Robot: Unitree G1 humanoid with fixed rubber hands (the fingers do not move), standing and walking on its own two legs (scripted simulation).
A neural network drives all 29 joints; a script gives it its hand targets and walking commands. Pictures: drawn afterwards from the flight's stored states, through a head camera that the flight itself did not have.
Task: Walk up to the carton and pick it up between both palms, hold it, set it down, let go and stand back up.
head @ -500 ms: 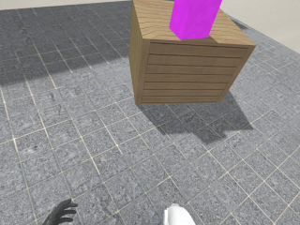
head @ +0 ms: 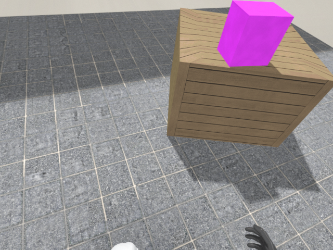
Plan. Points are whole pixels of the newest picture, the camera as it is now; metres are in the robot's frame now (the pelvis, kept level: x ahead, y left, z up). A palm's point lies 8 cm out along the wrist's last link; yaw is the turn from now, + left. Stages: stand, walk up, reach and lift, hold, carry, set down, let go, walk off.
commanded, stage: walk up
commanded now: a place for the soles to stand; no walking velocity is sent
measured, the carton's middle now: (251, 34) +1.14 -0.38 +0.02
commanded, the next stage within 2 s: none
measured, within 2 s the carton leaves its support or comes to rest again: neither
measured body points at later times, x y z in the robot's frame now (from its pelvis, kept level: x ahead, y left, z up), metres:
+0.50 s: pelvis +0.20 -0.14 -0.01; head +0.21 -0.14 +0.44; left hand +0.30 +0.12 -0.12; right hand +0.30 -0.42 -0.11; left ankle +0.17 -0.03 -0.65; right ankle +0.26 -0.25 -0.70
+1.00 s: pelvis +0.36 -0.25 +0.01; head +0.37 -0.22 +0.46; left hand +0.50 +0.01 -0.11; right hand +0.40 -0.54 -0.07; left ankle +0.31 -0.08 -0.70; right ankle +0.47 -0.43 -0.68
